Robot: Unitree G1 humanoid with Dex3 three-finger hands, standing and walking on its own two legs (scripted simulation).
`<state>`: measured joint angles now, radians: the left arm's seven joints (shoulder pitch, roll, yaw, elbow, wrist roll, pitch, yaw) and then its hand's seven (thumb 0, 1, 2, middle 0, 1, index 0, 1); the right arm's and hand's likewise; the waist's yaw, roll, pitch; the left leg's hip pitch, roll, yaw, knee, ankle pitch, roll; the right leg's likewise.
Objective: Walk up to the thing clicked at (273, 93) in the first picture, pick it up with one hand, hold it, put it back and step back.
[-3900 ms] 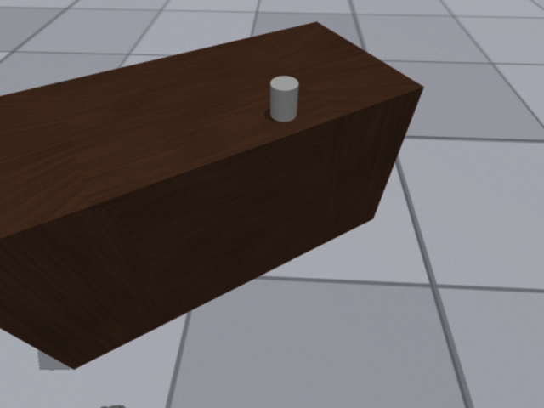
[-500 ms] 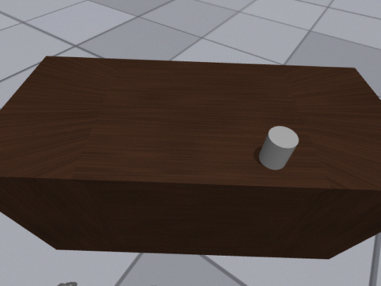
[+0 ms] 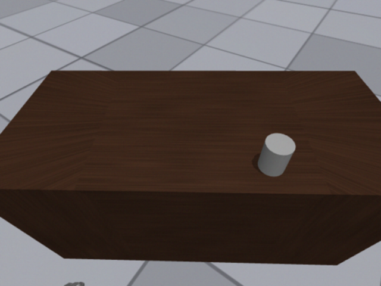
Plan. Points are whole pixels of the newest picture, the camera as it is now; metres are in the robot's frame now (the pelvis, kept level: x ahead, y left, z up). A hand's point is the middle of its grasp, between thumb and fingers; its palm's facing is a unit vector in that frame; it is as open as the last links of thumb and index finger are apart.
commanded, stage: walk up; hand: right
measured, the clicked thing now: (275, 155) +0.45 -0.20 -0.03
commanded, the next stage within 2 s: stand in 0.40 s
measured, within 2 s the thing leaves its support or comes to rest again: neither
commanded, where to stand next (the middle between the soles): +0.06 +0.02 m, yaw -1 degrees
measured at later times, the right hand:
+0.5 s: hand out of the picture +0.08 -0.25 -0.16, palm faces +0.00 +0.94 -0.34, open 7.4 cm
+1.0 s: hand out of the picture +0.10 -0.26 -0.15, palm faces -0.01 +0.94 -0.34, open 7.4 cm
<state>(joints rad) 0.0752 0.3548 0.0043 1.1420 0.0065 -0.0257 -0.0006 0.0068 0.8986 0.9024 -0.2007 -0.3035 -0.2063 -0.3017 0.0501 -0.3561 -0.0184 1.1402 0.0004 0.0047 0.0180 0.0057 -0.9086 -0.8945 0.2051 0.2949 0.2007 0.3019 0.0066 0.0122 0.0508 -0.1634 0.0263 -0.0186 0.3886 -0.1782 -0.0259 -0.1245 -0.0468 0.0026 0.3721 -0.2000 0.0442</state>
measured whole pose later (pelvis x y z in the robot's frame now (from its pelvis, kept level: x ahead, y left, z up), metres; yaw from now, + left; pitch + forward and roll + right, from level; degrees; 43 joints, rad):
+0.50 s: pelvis +0.01 +0.00 +0.00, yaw +0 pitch -2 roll +0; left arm 0.09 0.36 0.01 1.15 0.01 -0.02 0.00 0.01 0.90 0.90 -0.20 -0.30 -0.21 -0.30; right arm 0.09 -0.34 -0.02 1.16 0.00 -0.01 0.01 0.01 -0.91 -0.89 0.21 0.29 0.20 0.30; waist -0.01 -0.01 0.06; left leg -0.15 0.02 -0.01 0.35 -0.17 -0.02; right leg -0.11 -0.06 0.01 0.34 -0.19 0.05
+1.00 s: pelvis +0.01 +0.00 +0.00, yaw +0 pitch -2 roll +0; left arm 0.11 0.35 0.01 1.13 0.01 -0.01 -0.01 0.01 0.90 0.90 -0.20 -0.30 -0.21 -0.30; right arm 0.08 -0.35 -0.01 1.14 0.00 0.00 0.01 0.01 -0.91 -0.89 0.21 0.29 0.20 0.30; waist 0.00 0.00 0.06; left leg -0.14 0.03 -0.02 0.34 -0.17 -0.03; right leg -0.10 -0.04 0.00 0.32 -0.19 0.04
